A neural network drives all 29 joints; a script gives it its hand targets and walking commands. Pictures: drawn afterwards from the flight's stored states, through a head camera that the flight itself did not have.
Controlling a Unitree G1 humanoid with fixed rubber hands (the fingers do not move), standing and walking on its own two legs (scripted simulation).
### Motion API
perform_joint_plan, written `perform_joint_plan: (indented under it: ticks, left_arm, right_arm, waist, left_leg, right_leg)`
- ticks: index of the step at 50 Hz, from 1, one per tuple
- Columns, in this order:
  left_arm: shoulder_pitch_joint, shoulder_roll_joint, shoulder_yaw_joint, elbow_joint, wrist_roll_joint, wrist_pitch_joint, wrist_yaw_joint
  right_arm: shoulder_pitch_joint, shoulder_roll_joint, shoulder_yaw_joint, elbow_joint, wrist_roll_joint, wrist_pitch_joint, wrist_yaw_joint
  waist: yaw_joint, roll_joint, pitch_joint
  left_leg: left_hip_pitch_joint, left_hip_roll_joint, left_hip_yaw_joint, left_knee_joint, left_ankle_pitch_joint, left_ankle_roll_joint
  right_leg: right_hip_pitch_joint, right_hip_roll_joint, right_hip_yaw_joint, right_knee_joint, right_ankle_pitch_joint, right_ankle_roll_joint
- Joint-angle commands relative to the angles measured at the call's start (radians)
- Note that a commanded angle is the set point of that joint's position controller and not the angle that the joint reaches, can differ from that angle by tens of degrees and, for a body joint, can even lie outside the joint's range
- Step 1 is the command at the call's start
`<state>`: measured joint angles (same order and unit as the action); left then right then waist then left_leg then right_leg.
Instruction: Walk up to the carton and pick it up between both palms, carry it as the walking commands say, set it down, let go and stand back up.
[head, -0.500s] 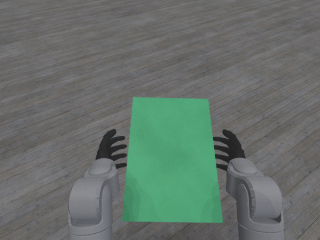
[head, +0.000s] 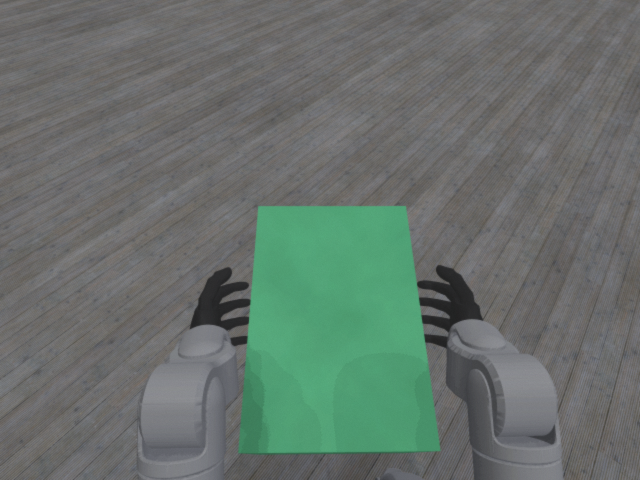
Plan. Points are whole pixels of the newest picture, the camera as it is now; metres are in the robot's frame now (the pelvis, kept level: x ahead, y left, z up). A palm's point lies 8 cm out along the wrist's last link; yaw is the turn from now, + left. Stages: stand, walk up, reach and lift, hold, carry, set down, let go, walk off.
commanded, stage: carry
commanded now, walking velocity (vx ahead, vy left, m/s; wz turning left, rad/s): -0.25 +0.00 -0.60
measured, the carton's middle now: (332, 331) +0.32 +0.02 +0.01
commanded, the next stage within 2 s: none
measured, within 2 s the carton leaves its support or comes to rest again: neither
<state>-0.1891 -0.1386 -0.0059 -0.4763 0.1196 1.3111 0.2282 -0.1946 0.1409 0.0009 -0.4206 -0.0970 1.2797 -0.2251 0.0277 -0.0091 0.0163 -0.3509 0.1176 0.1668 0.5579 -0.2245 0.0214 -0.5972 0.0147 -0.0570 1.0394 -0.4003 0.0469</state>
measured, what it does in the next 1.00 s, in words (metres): walks backwards, turning right: right foot, then left foot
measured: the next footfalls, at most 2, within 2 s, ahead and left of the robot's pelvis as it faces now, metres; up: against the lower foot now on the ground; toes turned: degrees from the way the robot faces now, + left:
right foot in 0.14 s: -0.02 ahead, -0.16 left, +0.00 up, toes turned -11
left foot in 0.42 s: -0.08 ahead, +0.09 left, +0.00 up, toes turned -8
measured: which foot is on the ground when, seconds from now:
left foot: down 0.00-0.16, up 0.18-0.40, down 0.42-0.68, up 0.70-0.92, down 0.94-1.00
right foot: up 0.00-0.12, down 0.14-0.44, up 0.46-0.64, down 0.66-0.96, up 0.98-1.00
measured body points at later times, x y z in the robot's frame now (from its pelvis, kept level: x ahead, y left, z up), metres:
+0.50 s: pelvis -0.18 -0.01 -0.01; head -0.14 +0.00 +0.44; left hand +0.14 +0.03 +0.07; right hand +0.05 -0.23 +0.08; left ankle -0.12 +0.10 -0.74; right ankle -0.10 -0.14 -0.70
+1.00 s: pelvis -0.34 +0.03 -0.01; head -0.31 +0.03 +0.44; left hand -0.02 -0.03 +0.07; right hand -0.18 -0.25 +0.08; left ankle -0.25 +0.12 -0.74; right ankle -0.27 -0.13 -0.72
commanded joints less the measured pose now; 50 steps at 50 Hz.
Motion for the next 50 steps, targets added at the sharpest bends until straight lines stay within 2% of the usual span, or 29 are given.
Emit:
perform_joint_plan:
  ticks: [1, 4, 6, 7, 8, 9, 10, 12, 16, 20, 21, 22, 23, 24, 25, 28, 32, 33, 34, 35, 36, 38, 40, 42, 46, 47, 48, 49, 50]
  left_arm:
    - [-0.424, -1.012, -0.598, -0.122, -0.416, -0.047, -0.253]
    - [-0.387, -0.988, -0.578, -0.088, -0.413, -0.028, -0.252]
    - [-0.347, -0.984, -0.559, -0.049, -0.407, -0.018, -0.255]
    - [-0.336, -0.982, -0.546, -0.031, -0.406, -0.015, -0.258]
    - [-0.325, -0.975, -0.531, -0.016, -0.402, -0.013, -0.263]
    - [-0.335, -0.980, -0.518, 0.009, -0.378, -0.026, -0.261]
    - [-0.372, -0.997, -0.529, -0.037, -0.399, -0.034, -0.266]
    - [-0.392, -1.028, -0.515, -0.071, -0.375, -0.057, -0.268]
    - [-0.378, -1.040, -0.484, -0.091, -0.326, -0.089, -0.253]
    - [-0.354, -0.995, -0.488, -0.091, -0.299, -0.092, -0.232]
    - [-0.349, -0.986, -0.493, -0.081, -0.298, -0.087, -0.228]
    - [-0.323, -0.984, -0.513, -0.080, -0.300, -0.078, -0.233]
    - [-0.367, -0.996, -0.535, -0.094, -0.304, -0.070, -0.238]
    - [-0.406, -1.005, -0.544, -0.105, -0.319, -0.067, -0.242]
    - [-0.419, -1.014, -0.556, -0.103, -0.341, -0.064, -0.249]
    - [-0.435, -1.015, -0.573, -0.096, -0.391, -0.058, -0.259]
    - [-0.390, -1.001, -0.559, -0.049, -0.409, -0.033, -0.263]
    - [-0.375, -0.995, -0.548, -0.025, -0.408, -0.025, -0.265]
    - [-0.357, -0.988, -0.534, -0.002, -0.406, -0.019, -0.269]
    - [-0.358, -0.970, -0.521, 0.038, -0.390, -0.021, -0.271]
    - [-0.377, -0.980, -0.520, 0.024, -0.404, -0.023, -0.275]
    - [-0.409, -1.019, -0.516, -0.014, -0.388, -0.041, -0.278]
    - [-0.416, -1.048, -0.490, -0.018, -0.356, -0.060, -0.273]
    - [-0.433, -1.045, -0.478, -0.044, -0.338, -0.077, -0.263]
    - [-0.395, -1.009, -0.466, -0.035, -0.303, -0.080, -0.237]
    - [-0.386, -0.998, -0.464, -0.020, -0.299, -0.075, -0.232]
    - [-0.376, -0.995, -0.482, -0.026, -0.300, -0.070, -0.235]
    - [-0.404, -1.011, -0.500, -0.034, -0.303, -0.063, -0.240]
    - [-0.436, -1.020, -0.509, -0.044, -0.312, -0.059, -0.241]
  right_arm:
    - [-0.363, 1.009, 0.487, -0.156, 0.338, -0.050, 0.229]
    - [-0.311, 0.986, 0.466, -0.120, 0.313, -0.036, 0.214]
    - [-0.283, 0.977, 0.460, -0.085, 0.299, -0.027, 0.208]
    - [-0.281, 0.978, 0.459, -0.070, 0.300, -0.025, 0.207]
    - [-0.284, 0.981, 0.460, -0.063, 0.297, -0.025, 0.207]
    - [-0.345, 0.994, 0.505, -0.108, 0.308, -0.022, 0.209]
    - [-0.383, 1.050, 0.526, -0.102, 0.337, -0.027, 0.214]
    - [-0.473, 1.115, 0.579, -0.136, 0.393, -0.044, 0.233]
    - [-0.533, 1.154, 0.619, -0.174, 0.452, -0.059, 0.257]
    - [-0.457, 1.127, 0.609, -0.131, 0.445, -0.051, 0.261]
    - [-0.437, 1.120, 0.599, -0.115, 0.436, -0.047, 0.260]
    - [-0.405, 1.108, 0.588, -0.099, 0.423, -0.048, 0.262]
    - [-0.397, 1.109, 0.573, -0.104, 0.418, -0.050, 0.265]
    - [-0.389, 1.108, 0.559, -0.115, 0.410, -0.049, 0.264]
    - [-0.388, 1.092, 0.546, -0.122, 0.389, -0.048, 0.260]
    - [-0.396, 1.050, 0.516, -0.137, 0.358, -0.052, 0.239]
    - [-0.330, 1.006, 0.478, -0.104, 0.313, -0.038, 0.214]
    - [-0.312, 0.995, 0.466, -0.084, 0.306, -0.033, 0.211]
    - [-0.310, 0.983, 0.458, -0.070, 0.301, -0.029, 0.207]
    - [-0.318, 0.981, 0.478, -0.083, 0.296, -0.023, 0.205]
    - [-0.363, 1.016, 0.491, -0.072, 0.314, -0.022, 0.206]
    - [-0.452, 1.085, 0.538, -0.106, 0.366, -0.034, 0.226]
    - [-0.511, 1.120, 0.564, -0.130, 0.408, -0.043, 0.246]
    - [-0.547, 1.141, 0.580, -0.137, 0.437, -0.048, 0.255]
    - [-0.486, 1.116, 0.573, -0.104, 0.442, -0.040, 0.257]
    - [-0.464, 1.109, 0.566, -0.088, 0.434, -0.036, 0.256]
    - [-0.432, 1.107, 0.559, -0.076, 0.422, -0.039, 0.259]
    - [-0.439, 1.106, 0.549, -0.087, 0.417, -0.043, 0.261]
    - [-0.435, 1.099, 0.538, -0.100, 0.414, -0.042, 0.260]
  waist:
    - [-0.031, 0.202, -0.324]
    - [-0.044, 0.240, -0.335]
    - [-0.025, 0.194, -0.341]
    - [-0.020, 0.098, -0.326]
    - [-0.024, -0.094, -0.328]
    - [-0.034, -0.420, -0.336]
    - [-0.039, -0.307, -0.344]
    - [-0.036, -0.166, -0.369]
    - [-0.027, -0.169, -0.399]
    - [-0.035, -0.143, -0.437]
    - [-0.039, -0.072, -0.438]
    - [-0.036, 0.186, -0.408]
    - [-0.043, 0.386, -0.324]
    - [-0.041, 0.324, -0.295]
    - [-0.031, 0.211, -0.291]
    - [-0.027, 0.195, -0.305]
    - [-0.022, 0.187, -0.349]
    - [-0.018, 0.109, -0.329]
    - [-0.018, -0.033, -0.329]
    - [-0.037, -0.400, -0.350]
    - [-0.039, -0.304, -0.369]
    - [-0.039, -0.152, -0.373]
    - [-0.039, -0.150, -0.383]
    - [-0.032, -0.159, -0.391]
    - [-0.031, -0.140, -0.427]
    - [-0.036, -0.076, -0.414]
    - [-0.043, 0.138, -0.387]
    - [-0.046, 0.359, -0.315]
    - [-0.045, 0.348, -0.267]
  left_leg:
    - [0.205, 0.194, -0.049, -0.080, 0.385, 0.072]
    - [0.230, 0.258, -0.094, -0.044, 0.415, 0.091]
    - [0.169, 0.247, -0.066, 0.036, 0.424, 0.052]
    - [0.079, 0.219, -0.037, 0.124, 0.345, 0.006]
    - [-0.126, 0.165, -0.015, 0.245, 0.036, -0.050]
    - [-0.294, 0.008, 0.003, 0.376, -0.445, -0.094]
    - [-0.271, 0.013, -0.105, 0.540, -0.444, -0.095]
    - [-0.229, 0.007, -0.135, 0.611, -0.305, -0.081]
    - [-0.135, -0.040, -0.112, 0.415, -0.203, -0.067]
    - [0.089, -0.087, -0.052, -0.029, -0.161, -0.041]
    - [0.197, -0.041, -0.083, -0.174, -0.121, -0.029]
    - [0.226, 0.196, -0.355, -0.235, -0.109, 0.068]
    - [0.127, 0.376, -0.433, -0.280, 0.034, 0.169]
    - [0.081, 0.383, -0.367, -0.254, 0.169, 0.194]
    - [0.032, 0.315, -0.270, -0.217, 0.188, 0.158]
    - [0.094, 0.200, -0.074, -0.119, 0.225, 0.055]
    - [0.164, 0.239, -0.067, 0.013, 0.424, 0.057]
    - [0.093, 0.205, -0.042, 0.107, 0.362, 0.018]
    - [-0.096, 0.170, -0.035, 0.216, 0.110, -0.038]
    - [-0.352, 0.019, -0.002, 0.382, -0.414, -0.098]
    - [-0.288, 0.011, -0.141, 0.528, -0.458, -0.088]
    - [-0.223, 0.009, -0.168, 0.603, -0.300, -0.061]
    - [-0.149, -0.005, -0.144, 0.523, -0.188, -0.058]
    - [-0.092, -0.032, -0.127, 0.397, -0.185, -0.051]
    - [0.094, -0.066, -0.072, -0.010, -0.179, -0.032]
    - [0.172, -0.040, -0.083, -0.173, -0.153, -0.022]
    - [0.177, 0.155, -0.332, -0.248, -0.235, 0.056]
    - [0.063, 0.330, -0.431, -0.303, -0.144, 0.135]
    - [0.010, 0.385, -0.382, -0.289, 0.005, 0.170]
  right_leg:
    - [0.082, -0.007, -0.027, -0.064, -0.044, -0.002]
    - [0.138, -0.005, -0.077, -0.274, -0.073, -0.001]
    - [0.259, -0.022, -0.065, -0.533, 0.045, -0.007]
    - [0.335, -0.081, 0.023, -0.646, 0.117, -0.013]
    - [0.462, -0.244, 0.234, -0.647, 0.460, -0.038]
    - [0.437, -0.433, 0.519, -0.617, 0.825, -0.166]
    - [0.420, -0.366, 0.425, -0.558, 0.930, -0.177]
    - [0.376, -0.293, 0.262, -0.566, 0.674, -0.144]
    - [0.387, -0.229, 0.249, -0.648, 0.342, -0.115]
    - [0.377, -0.178, 0.267, -0.656, 0.265, -0.074]
    - [0.321, -0.143, 0.232, -0.587, 0.223, -0.054]
    - [0.141, -0.031, 0.124, -0.459, 0.054, -0.002]
    - [0.039, 0.011, -0.003, -0.186, -0.151, 0.005]
    - [0.020, -0.009, -0.015, 0.028, -0.177, 0.006]
    - [0.076, -0.032, 0.011, 0.080, -0.135, -0.004]
    - [0.133, -0.030, -0.016, -0.087, -0.038, -0.006]
    - [0.263, -0.009, -0.103, -0.522, 0.033, -0.012]
    - [0.339, -0.045, -0.027, -0.645, 0.092, -0.017]
    - [0.473, -0.162, 0.149, -0.652, 0.343, -0.034]
    - [0.519, -0.415, 0.536, -0.657, 0.649, -0.144]
    - [0.458, -0.376, 0.461, -0.616, 0.738, -0.169]
    - [0.343, -0.295, 0.295, -0.653, 0.362, -0.141]
    - [0.309, -0.228, 0.214, -0.699, 0.179, -0.110]
    - [0.317, -0.225, 0.234, -0.742, 0.079, -0.101]
    - [0.343, -0.183, 0.262, -0.748, 0.078, -0.068]
    - [0.310, -0.145, 0.224, -0.686, 0.071, -0.044]
    - [0.168, -0.039, 0.130, -0.569, 0.015, 0.015]
    - [0.103, 0.013, 0.021, -0.287, -0.078, 0.004]
    - [0.037, 0.009, -0.022, -0.048, -0.134, 0.007]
